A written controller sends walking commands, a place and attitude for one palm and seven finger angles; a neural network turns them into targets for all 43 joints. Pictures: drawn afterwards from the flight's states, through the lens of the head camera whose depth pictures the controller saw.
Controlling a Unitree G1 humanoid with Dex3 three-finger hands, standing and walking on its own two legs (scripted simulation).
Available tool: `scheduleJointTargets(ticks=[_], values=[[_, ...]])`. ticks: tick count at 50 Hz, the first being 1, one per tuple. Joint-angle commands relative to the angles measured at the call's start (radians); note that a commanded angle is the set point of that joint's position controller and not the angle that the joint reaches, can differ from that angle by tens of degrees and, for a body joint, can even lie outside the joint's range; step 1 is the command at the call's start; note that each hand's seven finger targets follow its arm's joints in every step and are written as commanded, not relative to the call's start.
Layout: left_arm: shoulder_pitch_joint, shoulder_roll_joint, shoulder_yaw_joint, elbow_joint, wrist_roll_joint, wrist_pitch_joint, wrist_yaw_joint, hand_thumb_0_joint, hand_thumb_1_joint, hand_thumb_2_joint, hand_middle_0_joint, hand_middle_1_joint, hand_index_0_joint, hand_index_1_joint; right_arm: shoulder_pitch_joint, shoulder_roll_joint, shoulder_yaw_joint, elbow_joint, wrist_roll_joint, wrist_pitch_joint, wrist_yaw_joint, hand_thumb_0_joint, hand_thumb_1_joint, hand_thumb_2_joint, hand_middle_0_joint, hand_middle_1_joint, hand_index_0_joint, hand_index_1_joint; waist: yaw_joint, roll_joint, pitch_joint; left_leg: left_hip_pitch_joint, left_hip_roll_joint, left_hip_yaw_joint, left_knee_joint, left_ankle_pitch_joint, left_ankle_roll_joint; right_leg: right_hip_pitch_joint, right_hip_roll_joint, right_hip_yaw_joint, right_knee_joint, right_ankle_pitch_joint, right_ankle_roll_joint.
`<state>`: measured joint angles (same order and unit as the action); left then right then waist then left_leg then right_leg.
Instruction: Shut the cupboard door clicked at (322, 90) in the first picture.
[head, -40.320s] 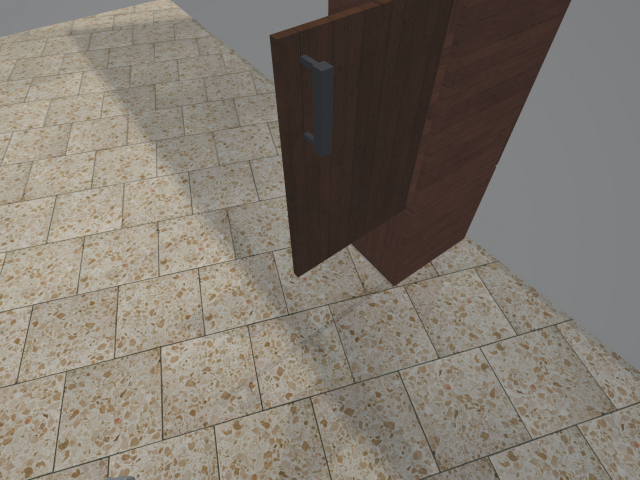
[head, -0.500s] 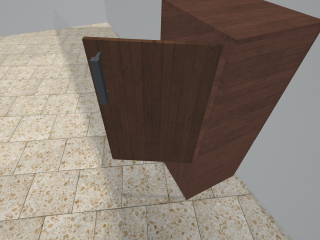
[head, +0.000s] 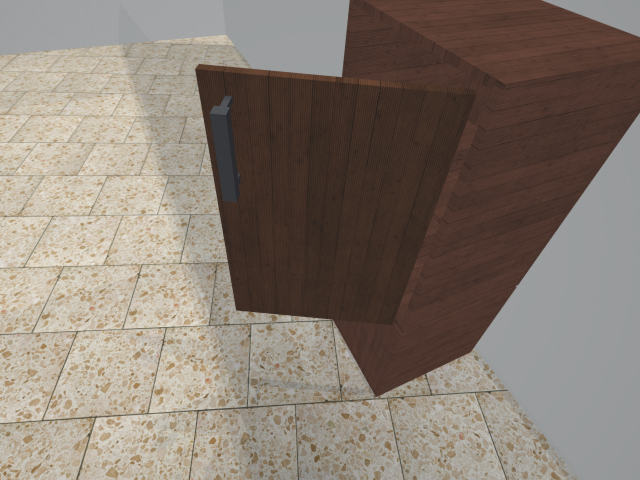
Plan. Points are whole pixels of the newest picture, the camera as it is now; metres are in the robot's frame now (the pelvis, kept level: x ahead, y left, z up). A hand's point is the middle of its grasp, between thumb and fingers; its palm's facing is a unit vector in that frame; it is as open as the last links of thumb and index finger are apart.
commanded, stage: look again from close up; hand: left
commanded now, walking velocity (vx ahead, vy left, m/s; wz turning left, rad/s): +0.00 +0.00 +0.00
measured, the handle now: (229, 150) +0.54 +0.18 +0.14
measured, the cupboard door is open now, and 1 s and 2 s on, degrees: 61 61 61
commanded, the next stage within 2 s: come to a stop and stand still in 0.52 s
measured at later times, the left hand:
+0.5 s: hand out of the picture +0.01 +0.17 -0.18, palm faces +0.02 -0.99 -0.17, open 7.4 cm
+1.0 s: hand out of the picture +0.06 +0.17 -0.18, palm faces +0.00 -0.98 -0.20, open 7.4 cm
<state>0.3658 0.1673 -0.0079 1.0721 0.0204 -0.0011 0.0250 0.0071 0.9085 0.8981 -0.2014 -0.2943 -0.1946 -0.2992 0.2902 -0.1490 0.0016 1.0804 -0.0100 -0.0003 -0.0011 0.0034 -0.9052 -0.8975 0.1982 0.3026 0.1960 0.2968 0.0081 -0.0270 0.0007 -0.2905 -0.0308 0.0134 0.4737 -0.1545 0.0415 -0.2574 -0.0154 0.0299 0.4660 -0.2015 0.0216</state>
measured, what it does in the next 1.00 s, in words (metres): stands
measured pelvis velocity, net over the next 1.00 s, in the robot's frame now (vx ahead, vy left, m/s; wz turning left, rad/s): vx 0.05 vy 0.00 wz -0.01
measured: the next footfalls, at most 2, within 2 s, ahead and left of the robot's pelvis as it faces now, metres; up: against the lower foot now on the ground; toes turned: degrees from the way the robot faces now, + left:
none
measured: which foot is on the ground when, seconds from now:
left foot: down 0.00-1.00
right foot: down 0.00-1.00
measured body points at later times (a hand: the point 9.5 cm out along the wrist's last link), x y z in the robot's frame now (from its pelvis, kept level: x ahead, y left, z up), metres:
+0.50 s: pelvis +0.03 +0.00 +0.00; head +0.04 +0.01 +0.45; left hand +0.01 +0.22 -0.16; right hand +0.04 -0.23 -0.15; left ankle +0.07 +0.09 -0.74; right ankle +0.05 -0.15 -0.74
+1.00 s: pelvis +0.05 +0.00 +0.00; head +0.06 +0.01 +0.45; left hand +0.06 +0.22 -0.16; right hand +0.07 -0.24 -0.15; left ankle +0.07 +0.09 -0.74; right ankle +0.05 -0.15 -0.74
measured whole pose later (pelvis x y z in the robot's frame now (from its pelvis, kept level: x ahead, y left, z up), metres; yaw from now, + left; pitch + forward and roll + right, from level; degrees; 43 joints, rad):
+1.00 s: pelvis +0.05 +0.00 +0.00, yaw -1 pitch -1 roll -1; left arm 0.28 0.17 -0.01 1.06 0.02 -0.01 0.05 0.01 0.91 0.90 -0.20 -0.29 -0.20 -0.30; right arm 0.24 -0.17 0.00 1.07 -0.01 -0.01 -0.01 0.01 -0.92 -0.90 0.20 0.30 0.20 0.30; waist 0.00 -0.01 0.04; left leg -0.24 -0.02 0.02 0.49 -0.23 0.04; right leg -0.20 0.00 0.04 0.45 -0.24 0.03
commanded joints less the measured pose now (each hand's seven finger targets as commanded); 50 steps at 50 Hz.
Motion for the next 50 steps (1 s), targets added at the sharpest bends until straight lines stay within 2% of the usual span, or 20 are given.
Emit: scheduleJointTargets(ticks=[1,3,7,12,15,18,19,22,30,31,33,34,40,43,46,47,48,49,50], values=[[0.059,0.093,0.014,-0.033,0.003,-0.021,0.009,0.0,0.9,0.9,-0.2,-0.3,-0.2,-0.3,0.031,-0.139,-0.035,-0.035,-0.002,-0.014,-0.012,0.0,-0.9,-0.9,0.2,0.3,0.2,0.3,-0.009,0.035,0.1,-0.068,0.115,-0.159,-0.189,-0.344,-0.009,-0.06,-0.054,0.087,-0.113,-0.222,-0.049],[0.059,0.088,0.014,-0.028,0.003,-0.02,0.009,0.0,0.9,0.9,-0.2,-0.3,-0.2,-0.3,0.027,-0.136,-0.036,-0.034,-0.002,-0.014,-0.012,0.0,-0.9,-0.9,0.2,0.3,0.2,0.3,-0.009,0.025,0.114,-0.071,0.116,-0.159,-0.194,-0.347,-0.01,-0.066,-0.055,0.082,-0.114,-0.221,-0.047],[0.062,0.086,0.012,-0.028,0.001,-0.027,0.011,0.0,0.9,0.9,-0.2,-0.3,-0.2,-0.3,0.023,-0.131,-0.033,-0.032,0.0,-0.02,-0.012,0.0,-0.9,-0.9,0.2,0.3,0.2,0.3,-0.009,0.033,0.081,-0.034,0.114,-0.153,-0.186,-0.284,-0.01,-0.048,-0.063,0.088,-0.12,-0.169,-0.049],[0.063,0.084,0.014,-0.021,0.004,-0.024,0.011,0.0,0.9,0.9,-0.2,-0.3,-0.2,-0.3,0.017,-0.138,-0.035,-0.031,0.0,-0.021,-0.013,0.0,-0.9,-0.9,0.2,0.3,0.2,0.3,-0.004,0.057,0.085,-0.058,0.126,-0.17,-0.22,-0.326,-0.008,-0.016,-0.055,0.068,-0.1,-0.127,-0.043],[0.064,0.081,0.012,-0.02,0.003,-0.026,0.012,0.0,0.9,0.9,-0.2,-0.3,-0.2,-0.3,0.016,-0.131,-0.034,-0.03,0.001,-0.022,-0.013,0.0,-0.9,-0.9,0.2,0.3,0.2,0.3,-0.002,0.038,0.089,-0.05,0.122,-0.161,-0.211,-0.283,-0.008,-0.009,-0.061,0.068,-0.106,-0.096,-0.045],[0.06,0.082,0.009,-0.018,0.0,-0.029,0.012,0.0,0.9,0.9,-0.2,-0.3,-0.2,-0.3,0.019,-0.129,-0.031,-0.024,0.002,-0.026,-0.013,0.0,-0.9,-0.9,0.2,0.3,0.2,0.3,-0.004,0.038,0.063,-0.011,0.118,-0.148,-0.197,-0.223,-0.01,0.001,-0.068,0.071,-0.11,-0.06,-0.045],[0.059,0.084,0.009,-0.019,0.0,-0.03,0.014,0.0,0.9,0.9,-0.2,-0.3,-0.2,-0.3,0.021,-0.125,-0.031,-0.023,0.003,-0.025,-0.014,0.0,-0.9,-0.9,0.2,0.3,0.2,0.3,-0.004,0.012,0.07,-0.007,0.117,-0.142,-0.185,-0.202,-0.009,0.002,-0.069,0.073,-0.116,-0.051,-0.046],[0.045,0.086,0.008,-0.02,-0.004,-0.035,0.015,0.0,0.9,0.9,-0.2,-0.3,-0.2,-0.3,0.025,-0.121,-0.027,-0.015,0.004,-0.03,-0.015,0.0,-0.9,-0.9,0.2,0.3,0.2,0.3,-0.01,0.008,0.036,0.038,0.112,-0.122,-0.161,-0.107,-0.013,0.017,-0.079,0.079,-0.115,-0.002,-0.048],[0.026,0.091,0.006,-0.016,-0.006,-0.033,0.019,0.0,0.9,0.9,-0.2,-0.3,-0.2,-0.3,0.015,-0.116,-0.019,0.005,0.006,-0.034,-0.019,0.0,-0.9,-0.9,0.2,0.3,0.2,0.3,-0.006,0.01,0.029,0.072,0.115,-0.1,-0.136,0.026,-0.014,0.052,-0.079,0.076,-0.106,0.084,-0.044],[0.025,0.091,0.006,-0.016,-0.006,-0.033,0.019,0.0,0.9,0.9,-0.2,-0.3,-0.2,-0.3,0.014,-0.115,-0.018,0.008,0.006,-0.034,-0.019,0.0,-0.9,-0.9,0.2,0.3,0.2,0.3,-0.005,0.021,0.032,0.074,0.115,-0.097,-0.139,0.032,-0.015,0.052,-0.08,0.074,-0.106,0.086,-0.044],[0.027,0.083,0.005,-0.008,-0.006,-0.032,0.017,0.0,0.9,0.9,-0.2,-0.3,-0.2,-0.3,0.018,-0.113,-0.017,0.015,0.003,-0.033,-0.019,0.0,-0.9,-0.9,0.2,0.3,0.2,0.3,-0.005,0.014,0.038,0.076,0.116,-0.1,-0.149,-0.034,-0.016,0.05,-0.074,0.068,-0.112,0.032,-0.044],[0.022,0.09,0.005,-0.012,-0.005,-0.031,0.018,0.0,0.9,0.9,-0.2,-0.3,-0.2,-0.3,0.014,-0.113,-0.017,0.014,0.005,-0.033,-0.019,0.0,-0.9,-0.9,0.2,0.3,0.2,0.3,-0.004,0.013,0.058,0.067,0.116,-0.101,-0.147,0.006,-0.014,0.049,-0.074,0.069,-0.114,0.066,-0.044],[0.005,0.1,0.014,-0.032,-0.005,-0.023,0.024,0.0,0.9,0.9,-0.2,-0.3,-0.2,-0.3,0.0,-0.112,-0.021,0.001,0.008,-0.03,-0.024,0.0,-0.9,-0.9,0.2,0.3,0.2,0.3,-0.001,0.027,0.05,0.082,0.12,-0.094,-0.118,0.135,-0.014,0.051,-0.084,0.079,-0.083,0.157,-0.043],[0.001,0.097,0.015,-0.035,-0.006,-0.021,0.022,0.0,0.9,0.9,-0.2,-0.3,-0.2,-0.3,-0.002,-0.114,-0.022,0.002,0.006,-0.029,-0.023,0.0,-0.9,-0.9,0.2,0.3,0.2,0.3,-0.002,0.035,0.018,0.099,0.123,-0.094,-0.122,0.097,-0.014,0.058,-0.081,0.075,-0.086,0.115,-0.041],[-0.006,0.096,0.014,-0.035,-0.005,-0.022,0.02,0.0,0.9,0.9,-0.2,-0.3,-0.2,-0.3,-0.011,-0.114,-0.023,-0.001,0.006,-0.027,-0.022,0.0,-0.9,-0.9,0.2,0.3,0.2,0.3,-0.003,0.035,0.027,0.094,0.12,-0.097,-0.133,0.042,-0.014,0.05,-0.078,0.077,-0.099,0.079,-0.042],[0.028,0.12,0.016,-0.008,0.01,-0.032,0.055,0.0,0.9,0.9,-0.2,-0.3,-0.2,-0.3,-0.072,-0.149,-0.021,-0.072,0.013,-0.035,-0.019,0.0,-0.9,-0.9,0.2,0.3,0.2,0.3,0.012,0.092,0.035,0.091,0.142,-0.05,0.039,0.188,-0.035,0.033,-0.107,0.076,-0.076,0.237,-0.036],[-0.02,0.157,0.018,-0.06,-0.001,-0.033,0.046,0.0,0.9,0.9,-0.2,-0.3,-0.2,-0.3,-0.017,-0.109,-0.018,-0.099,0.003,-0.027,-0.013,0.0,-0.9,-0.9,0.2,0.3,0.2,0.3,-0.021,0.111,-0.028,0.077,0.102,-0.072,-0.007,-0.047,-0.037,0.031,-0.107,0.108,-0.05,-0.03,-0.065],[-0.043,0.153,0.017,-0.067,0.001,-0.037,0.035,0.0,0.9,0.9,-0.2,-0.3,-0.2,-0.3,-0.042,-0.108,-0.016,-0.097,-0.01,-0.031,-0.008,0.0,-0.9,-0.9,0.2,0.3,0.2,0.3,-0.007,0.165,0.012,0.061,0.095,-0.071,-0.03,-0.052,-0.033,-0.005,-0.099,0.102,-0.046,-0.04,-0.076],[-0.048,0.152,0.017,-0.068,0.0,-0.033,0.029,0.0,0.9,0.9,-0.2,-0.3,-0.2,-0.3,-0.013,-0.127,-0.017,-0.109,-0.008,-0.03,-0.01,0.0,-0.9,-0.9,0.2,0.3,0.2,0.3,-0.023,0.141,-0.001,0.045,0.115,-0.103,-0.057,-0.096,-0.02,0.0,-0.069,0.077,-0.029,-0.124,-0.071]])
